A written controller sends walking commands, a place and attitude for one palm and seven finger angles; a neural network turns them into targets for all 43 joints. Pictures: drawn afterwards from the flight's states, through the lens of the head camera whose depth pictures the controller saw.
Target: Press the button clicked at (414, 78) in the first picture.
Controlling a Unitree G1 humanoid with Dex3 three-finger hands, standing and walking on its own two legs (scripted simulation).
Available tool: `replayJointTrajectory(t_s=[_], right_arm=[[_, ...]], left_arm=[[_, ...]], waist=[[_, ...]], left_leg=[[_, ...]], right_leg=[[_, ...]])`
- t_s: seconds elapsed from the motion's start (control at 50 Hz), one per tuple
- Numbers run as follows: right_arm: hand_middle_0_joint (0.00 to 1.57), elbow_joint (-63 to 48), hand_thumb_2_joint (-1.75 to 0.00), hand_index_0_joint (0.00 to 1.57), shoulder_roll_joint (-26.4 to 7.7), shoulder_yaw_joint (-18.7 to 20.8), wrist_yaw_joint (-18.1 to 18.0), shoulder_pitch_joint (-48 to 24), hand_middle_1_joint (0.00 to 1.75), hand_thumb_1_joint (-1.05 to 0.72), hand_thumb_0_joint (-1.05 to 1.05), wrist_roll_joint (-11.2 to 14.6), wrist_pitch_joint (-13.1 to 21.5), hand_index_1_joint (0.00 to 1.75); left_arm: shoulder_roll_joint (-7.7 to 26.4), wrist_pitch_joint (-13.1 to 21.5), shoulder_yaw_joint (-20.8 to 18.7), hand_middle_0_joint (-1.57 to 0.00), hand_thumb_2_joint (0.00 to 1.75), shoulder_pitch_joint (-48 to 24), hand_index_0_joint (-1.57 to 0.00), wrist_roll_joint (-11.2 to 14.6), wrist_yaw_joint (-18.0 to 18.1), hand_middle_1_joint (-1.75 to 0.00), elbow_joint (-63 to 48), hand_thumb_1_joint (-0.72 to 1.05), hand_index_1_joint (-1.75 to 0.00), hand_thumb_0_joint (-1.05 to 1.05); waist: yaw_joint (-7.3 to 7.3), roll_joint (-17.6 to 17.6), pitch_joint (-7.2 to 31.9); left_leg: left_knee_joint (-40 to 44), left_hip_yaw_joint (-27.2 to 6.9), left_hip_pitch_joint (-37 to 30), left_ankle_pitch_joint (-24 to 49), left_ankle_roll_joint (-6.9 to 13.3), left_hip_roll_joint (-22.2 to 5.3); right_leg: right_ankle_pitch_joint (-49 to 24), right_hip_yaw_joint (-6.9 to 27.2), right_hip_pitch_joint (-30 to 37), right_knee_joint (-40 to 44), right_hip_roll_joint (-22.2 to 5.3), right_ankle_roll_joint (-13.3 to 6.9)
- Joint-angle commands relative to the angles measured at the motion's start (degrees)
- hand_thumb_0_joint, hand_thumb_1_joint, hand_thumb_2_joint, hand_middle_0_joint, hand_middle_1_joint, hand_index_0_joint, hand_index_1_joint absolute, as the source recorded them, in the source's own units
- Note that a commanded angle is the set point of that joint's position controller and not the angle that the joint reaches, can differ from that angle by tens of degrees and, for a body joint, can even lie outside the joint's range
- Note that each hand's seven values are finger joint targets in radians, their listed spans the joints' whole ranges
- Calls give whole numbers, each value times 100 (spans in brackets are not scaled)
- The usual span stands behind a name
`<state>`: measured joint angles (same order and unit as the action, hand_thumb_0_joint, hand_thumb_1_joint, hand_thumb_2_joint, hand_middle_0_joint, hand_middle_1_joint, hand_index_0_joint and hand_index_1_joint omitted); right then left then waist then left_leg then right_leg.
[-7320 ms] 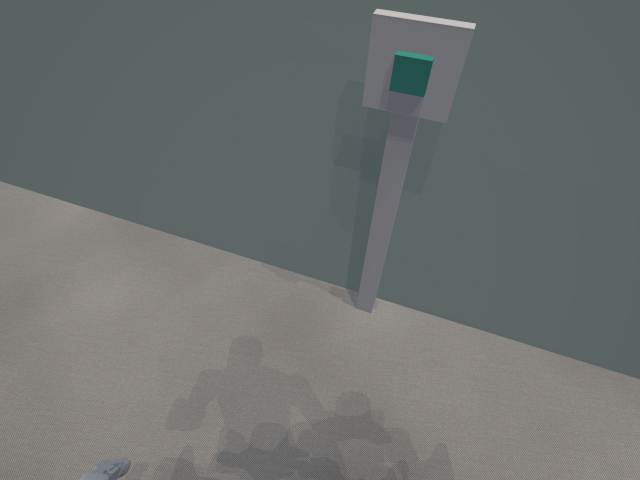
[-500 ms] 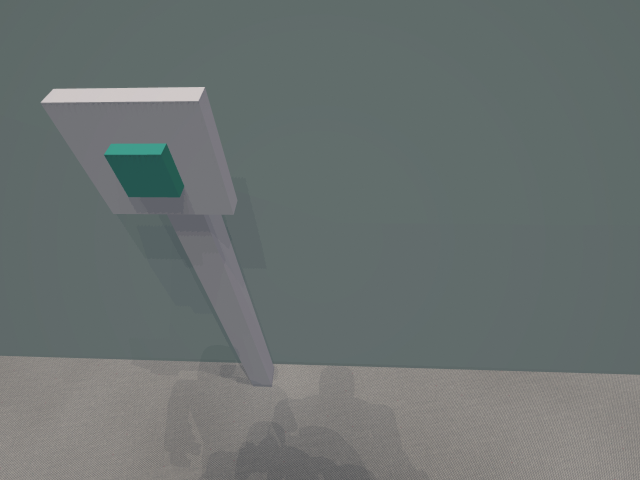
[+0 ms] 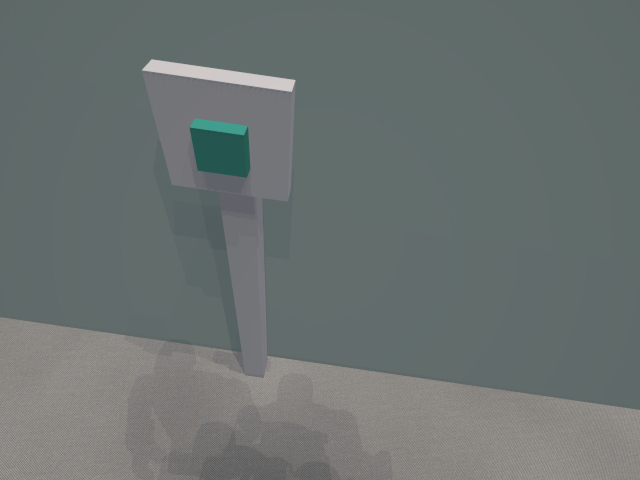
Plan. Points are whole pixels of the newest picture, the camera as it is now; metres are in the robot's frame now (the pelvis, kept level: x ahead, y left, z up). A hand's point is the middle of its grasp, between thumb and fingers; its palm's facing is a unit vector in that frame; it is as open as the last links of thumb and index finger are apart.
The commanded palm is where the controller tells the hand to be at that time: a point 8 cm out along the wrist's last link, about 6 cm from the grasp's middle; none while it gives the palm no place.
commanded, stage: come to a stop and stand still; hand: left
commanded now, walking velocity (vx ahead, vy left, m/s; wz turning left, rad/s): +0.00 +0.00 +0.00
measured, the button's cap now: (222, 147) +0.49 +0.19 +0.14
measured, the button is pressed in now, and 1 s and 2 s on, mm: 0 0 0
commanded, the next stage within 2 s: look again from close up in 0.72 s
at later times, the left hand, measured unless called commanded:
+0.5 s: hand out of the picture -0.03 +0.15 -0.17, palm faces +0.01 -0.99 -0.17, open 7.3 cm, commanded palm none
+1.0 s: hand out of the picture -0.05 +0.14 -0.18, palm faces +0.02 -0.99 -0.16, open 7.4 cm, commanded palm none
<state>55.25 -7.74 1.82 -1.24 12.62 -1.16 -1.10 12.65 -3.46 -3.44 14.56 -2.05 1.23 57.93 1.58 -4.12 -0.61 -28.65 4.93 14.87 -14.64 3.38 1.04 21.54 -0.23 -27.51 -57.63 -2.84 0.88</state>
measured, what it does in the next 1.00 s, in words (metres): steps on the spot: right foot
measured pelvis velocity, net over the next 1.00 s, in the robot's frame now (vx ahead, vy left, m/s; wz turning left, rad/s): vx -0.02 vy -0.01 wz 0.01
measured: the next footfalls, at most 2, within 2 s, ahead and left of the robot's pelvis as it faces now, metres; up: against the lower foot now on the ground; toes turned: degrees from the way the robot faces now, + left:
right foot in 0.18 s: -0.01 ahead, -0.10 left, +0.00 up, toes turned -3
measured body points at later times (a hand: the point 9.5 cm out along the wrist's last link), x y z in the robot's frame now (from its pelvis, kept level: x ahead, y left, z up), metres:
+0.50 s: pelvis -0.03 -0.01 +0.01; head -0.03 +0.00 +0.46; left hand -0.03 +0.21 -0.16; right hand -0.06 -0.21 -0.16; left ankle +0.01 +0.08 -0.74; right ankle -0.05 -0.10 -0.74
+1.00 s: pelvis -0.02 -0.01 +0.00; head -0.02 -0.02 +0.45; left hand -0.05 +0.19 -0.16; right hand -0.03 -0.22 -0.17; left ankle +0.01 +0.08 -0.74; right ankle -0.05 -0.10 -0.74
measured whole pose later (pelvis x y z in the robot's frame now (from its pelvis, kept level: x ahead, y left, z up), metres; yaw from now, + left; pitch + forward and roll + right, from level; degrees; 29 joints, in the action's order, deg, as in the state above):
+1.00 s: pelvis -0.02 -0.01 +0.00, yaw +0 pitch +0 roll -1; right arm 62.0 -8.0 0.0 -0.8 19.2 -1.1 0.6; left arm 5.4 2.0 1.5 21.2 -1.1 2.5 63.8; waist -1.0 2.2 0.3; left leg -31.8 3.6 17.1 -14.5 1.8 -0.8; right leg 18.7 -4.5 -9.7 -28.5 2.1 -2.8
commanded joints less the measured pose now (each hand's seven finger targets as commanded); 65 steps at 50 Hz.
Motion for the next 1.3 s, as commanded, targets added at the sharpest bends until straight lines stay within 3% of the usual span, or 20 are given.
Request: replayJointTrajectory(t_s=[0.0,0.04,0.08,0.12,0.16,0.18,0.22,0.28,0.36,0.46,0.64,0.78,0.8,0.82,0.84,0.88,0.94,1.0,1.14,1.28], right_arm=[[20,-145,-90,20,-770,111,-95,264,30,-90,0,-17,171,30],[20,-14,-90,20,-832,104,-112,510,30,-90,0,-31,168,30],[20,98,-90,20,-833,98,-110,632,30,-90,0,-25,173,30],[20,180,-90,20,-801,77,-98,570,30,-90,0,36,189,30],[20,203,-90,20,-529,17,-51,508,30,-90,0,108,214,30],[20,212,-90,20,-493,-25,-48,513,30,-90,0,94,220,30],[20,404,-90,20,-521,-25,-43,551,30,-90,0,43,165,30],[20,615,-90,20,-550,-79,-43,657,30,-90,0,51,167,30],[20,778,-90,20,-527,-119,-40,720,30,-90,0,46,129,30],[20,868,-90,20,-469,-129,-52,852,30,-90,0,44,129,30],[20,983,-90,20,-290,-138,-73,1026,30,-90,0,47,156,30],[20,1015,-90,20,-205,-156,-89,1034,30,-90,0,55,175,30],[20,549,-90,20,-501,-170,10,254,30,-90,0,65,306,30],[20,426,-90,20,-242,-142,35,743,30,-90,0,64,226,30],[20,541,-90,20,-238,-138,49,856,30,-90,0,25,188,30],[20,516,-90,20,-203,-163,66,1064,30,-90,0,-13,227,30],[20,482,-90,20,-296,-180,24,1051,30,-90,0,4,250,30],[20,454,-90,20,-377,-201,4,966,30,-90,0,12,278,30],[20,566,-90,20,-496,-231,-37,844,30,-90,0,28,309,30],[20,675,-90,20,-586,-232,-61,761,30,-90,0,32,317,30]], left_arm=[[47,180,37,-20,90,143,-20,43,22,-30,-201,90,-30,0],[-44,208,99,-20,90,39,-20,62,32,-30,-207,90,-30,0],[-77,254,123,-20,90,155,-20,86,51,-30,-114,90,-30,0],[-74,332,149,-20,90,566,-20,94,85,-30,92,90,-30,0],[180,428,170,-20,90,616,-20,85,134,-30,211,90,-30,0],[253,447,188,-20,90,582,-20,110,130,-30,219,90,-30,0],[154,483,218,-20,90,404,-20,136,124,-30,253,90,-30,0],[-8,436,278,-20,90,438,-20,145,128,-30,292,90,-30,0],[-20,391,296,-20,90,570,-20,150,121,-30,408,90,-30,0],[-85,397,297,-20,90,728,-20,149,116,-30,486,90,-30,0],[-251,461,324,-20,90,936,-20,157,117,-30,613,90,-30,0],[-339,502,349,-20,90,1090,-20,157,135,-30,695,90,-30,0],[-78,694,376,-20,90,1378,-20,5,310,-30,756,90,-30,0],[116,700,342,-20,90,1014,-20,74,279,-30,451,90,-30,0],[42,682,342,-20,90,771,-20,96,231,-30,313,90,-30,0],[-3,737,329,-20,90,769,-20,112,209,-30,284,90,-30,0],[-125,678,366,-20,90,802,-20,131,185,-30,296,90,-30,0],[-160,635,377,-20,90,861,-20,131,174,-30,304,90,-30,0],[-28,566,369,-20,90,880,-20,148,173,-30,292,90,-30,0],[118,539,349,-20,90,770,-20,149,167,-30,273,90,-30,0]], waist=[[-116,1069,77],[-235,1053,119],[-215,984,212],[-31,715,429],[-126,66,336],[-172,-63,205],[-242,-477,73],[-194,51,-345],[-156,418,-745],[-141,501,-623],[-170,377,-534],[-170,384,-546],[101,223,-795],[-407,266,-365],[-437,602,-504],[-457,806,-141],[-351,411,-305],[-240,305,-498],[-131,388,-519],[-133,455,-164]], left_leg=[[1237,-1164,-468,1801,689,-1358],[1184,-1360,-737,2021,768,-1484],[1094,-1442,-826,2265,725,-1464],[754,-1251,-671,2014,426,-1222],[529,-767,-29,1132,-66,-725],[604,-642,-42,808,-170,-574],[668,-593,-436,839,-221,-596],[908,-729,-490,902,-132,-717],[1195,-852,-205,1,-121,-718],[1335,-930,-95,-370,-117,-746],[1190,-816,-270,-58,-149,-706],[1017,-710,-355,359,-168,-704],[-308,-565,229,725,-300,-647],[-265,-582,-37,-199,-277,-517],[-198,-573,-113,-187,-260,-475],[-194,-572,-213,275,-234,-492],[146,-702,-51,229,-146,-573],[357,-787,93,438,-77,-648],[504,-744,-34,933,-42,-682],[431,-678,-361,1539,-43,-719]], right_leg=[[215,-112,213,631,-61,58],[529,-166,486,1462,-42,40],[422,-155,915,2366,14,6],[-738,-118,1717,3608,-33,-12],[-2036,666,2260,3779,-689,-304],[-2495,752,2110,3698,-967,-476],[-2151,572,1692,3671,-731,-497],[-1203,383,1396,3797,-458,-369],[-462,365,1241,3917,-330,-354],[-384,349,1366,3905,-282,-362],[-414,416,1234,3975,-306,-396],[-668,478,1242,4018,-311,-409],[-2746,808,1188,4075,-548,-210],[-1006,972,1029,4235,-839,-463],[236,912,718,4272,-697,-609],[-157,736,881,3995,-563,-678],[-163,580,955,3753,-337,-604],[-510,466,1098,3588,-211,-523],[-1209,387,1419,3471,-216,-439],[-1850,327,1740,3397,-251,-394]])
